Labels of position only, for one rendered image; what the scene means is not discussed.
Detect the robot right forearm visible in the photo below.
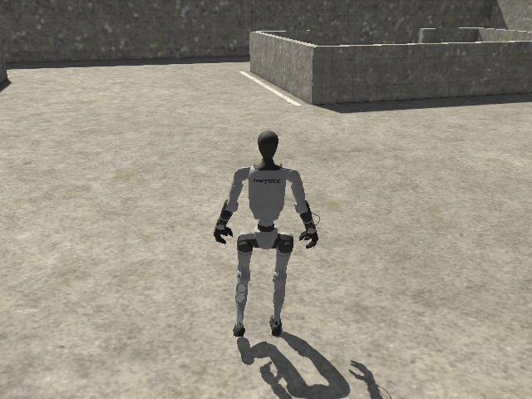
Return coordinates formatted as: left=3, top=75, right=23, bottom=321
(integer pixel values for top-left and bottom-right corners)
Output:
left=300, top=200, right=316, bottom=234

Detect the robot left upper arm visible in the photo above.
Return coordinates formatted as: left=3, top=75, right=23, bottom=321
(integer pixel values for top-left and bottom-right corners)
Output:
left=225, top=167, right=250, bottom=212

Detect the robot left forearm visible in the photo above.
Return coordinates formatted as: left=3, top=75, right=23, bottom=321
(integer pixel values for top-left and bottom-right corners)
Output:
left=216, top=199, right=233, bottom=230

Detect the robot right upper arm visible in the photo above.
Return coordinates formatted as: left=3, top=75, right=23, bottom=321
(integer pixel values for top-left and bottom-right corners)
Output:
left=284, top=167, right=308, bottom=214

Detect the robot foot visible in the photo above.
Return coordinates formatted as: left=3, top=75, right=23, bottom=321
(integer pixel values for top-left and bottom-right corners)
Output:
left=269, top=315, right=282, bottom=336
left=233, top=323, right=245, bottom=337

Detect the robot right foot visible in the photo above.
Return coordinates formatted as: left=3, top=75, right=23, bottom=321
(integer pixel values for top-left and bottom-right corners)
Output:
left=269, top=315, right=282, bottom=336

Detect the robot left foot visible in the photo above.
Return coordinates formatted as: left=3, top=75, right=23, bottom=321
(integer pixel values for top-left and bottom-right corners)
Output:
left=233, top=323, right=245, bottom=337

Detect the right robot hand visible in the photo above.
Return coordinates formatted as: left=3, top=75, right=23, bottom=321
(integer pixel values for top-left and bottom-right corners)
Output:
left=299, top=230, right=318, bottom=249

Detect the left robot hand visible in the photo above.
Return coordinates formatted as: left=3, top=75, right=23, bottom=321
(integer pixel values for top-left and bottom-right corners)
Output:
left=214, top=226, right=233, bottom=244

